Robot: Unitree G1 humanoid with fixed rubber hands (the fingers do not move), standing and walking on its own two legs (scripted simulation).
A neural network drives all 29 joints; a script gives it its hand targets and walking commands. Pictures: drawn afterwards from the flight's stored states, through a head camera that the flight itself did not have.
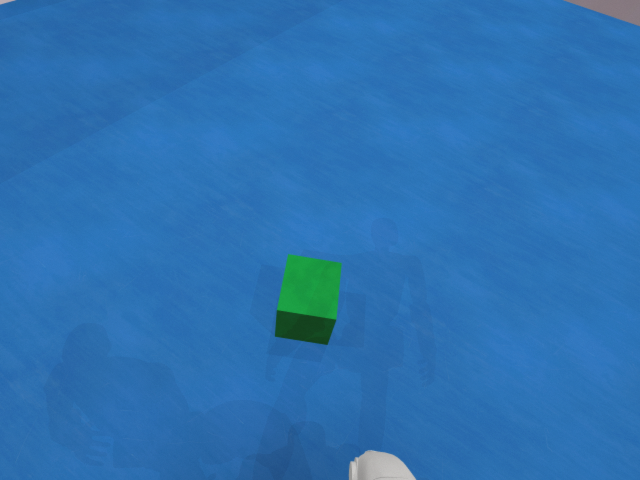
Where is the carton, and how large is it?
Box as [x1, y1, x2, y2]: [275, 254, 341, 344]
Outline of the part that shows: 288,254 277,307 275,336 327,344 336,318 341,263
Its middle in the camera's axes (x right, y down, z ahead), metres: -0.04 +0.20 +1.30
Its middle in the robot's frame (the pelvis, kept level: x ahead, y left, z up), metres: +0.72 -0.06 -0.68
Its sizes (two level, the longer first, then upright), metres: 0.210 0.182 0.196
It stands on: the floor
